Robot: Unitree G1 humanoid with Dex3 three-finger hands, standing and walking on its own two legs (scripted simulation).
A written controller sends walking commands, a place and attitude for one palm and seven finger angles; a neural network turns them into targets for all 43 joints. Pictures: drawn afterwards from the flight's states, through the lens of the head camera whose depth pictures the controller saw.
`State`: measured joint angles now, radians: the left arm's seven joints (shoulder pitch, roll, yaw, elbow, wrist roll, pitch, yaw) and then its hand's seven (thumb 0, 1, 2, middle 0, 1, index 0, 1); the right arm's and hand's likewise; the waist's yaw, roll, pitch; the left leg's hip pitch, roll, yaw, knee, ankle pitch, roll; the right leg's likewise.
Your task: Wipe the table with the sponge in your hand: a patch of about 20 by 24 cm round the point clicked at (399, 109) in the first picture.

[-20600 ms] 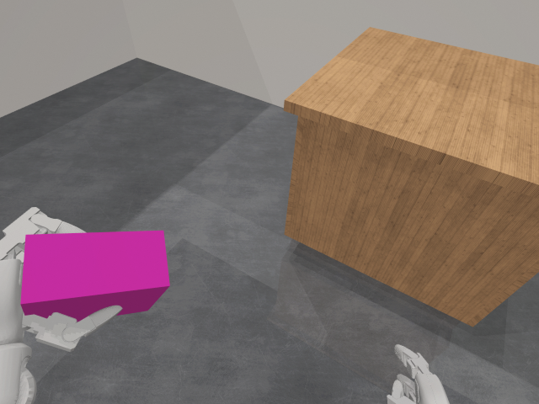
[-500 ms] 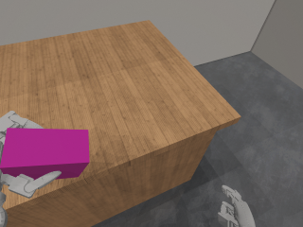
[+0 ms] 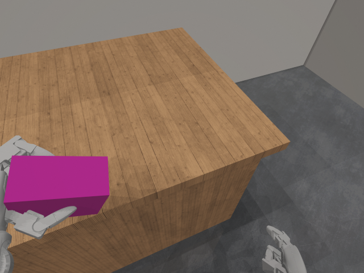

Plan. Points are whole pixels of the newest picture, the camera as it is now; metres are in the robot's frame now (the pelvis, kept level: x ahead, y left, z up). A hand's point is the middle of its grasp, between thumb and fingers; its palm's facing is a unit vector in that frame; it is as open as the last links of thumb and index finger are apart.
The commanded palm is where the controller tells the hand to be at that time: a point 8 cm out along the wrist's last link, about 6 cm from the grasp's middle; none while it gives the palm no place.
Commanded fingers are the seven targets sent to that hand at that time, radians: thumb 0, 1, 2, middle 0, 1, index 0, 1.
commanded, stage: shuffle to correct the standing spot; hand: left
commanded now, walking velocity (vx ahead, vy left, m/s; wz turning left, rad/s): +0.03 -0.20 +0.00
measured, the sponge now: (76, 188) +0.23 +0.20 +0.13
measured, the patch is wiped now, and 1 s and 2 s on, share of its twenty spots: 0.00 0.00 0.00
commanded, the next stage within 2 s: come to a stop and stand still in 0.50 s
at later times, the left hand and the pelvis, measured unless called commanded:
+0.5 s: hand (43, 182) +0.22 +0.24 +0.16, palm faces +0.33 -0.86 -0.40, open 10.5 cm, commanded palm +0.16 +0.28 +0.18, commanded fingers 0.00 0.10 1.30 -1.20 -1.60 -1.20 -1.60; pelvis +0.00 +0.00 +0.00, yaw +0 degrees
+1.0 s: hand (38, 196) +0.20 +0.24 +0.15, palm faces +0.24 -0.87 -0.43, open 10.5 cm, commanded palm +0.15 +0.30 +0.18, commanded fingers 0.00 0.10 1.30 -1.20 -1.60 -1.20 -1.60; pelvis -0.02 +0.02 +0.00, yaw -2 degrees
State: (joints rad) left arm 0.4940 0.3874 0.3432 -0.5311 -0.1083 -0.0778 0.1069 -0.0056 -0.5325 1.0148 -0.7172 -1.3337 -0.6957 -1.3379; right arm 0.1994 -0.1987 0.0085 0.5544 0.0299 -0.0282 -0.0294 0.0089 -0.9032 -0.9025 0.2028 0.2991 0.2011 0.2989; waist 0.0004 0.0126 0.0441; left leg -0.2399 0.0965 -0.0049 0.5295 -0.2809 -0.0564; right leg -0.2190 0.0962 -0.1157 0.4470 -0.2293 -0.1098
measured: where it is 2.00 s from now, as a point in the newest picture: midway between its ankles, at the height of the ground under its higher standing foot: outside the picture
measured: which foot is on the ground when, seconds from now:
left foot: down 0.00-1.00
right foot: down 0.00-1.00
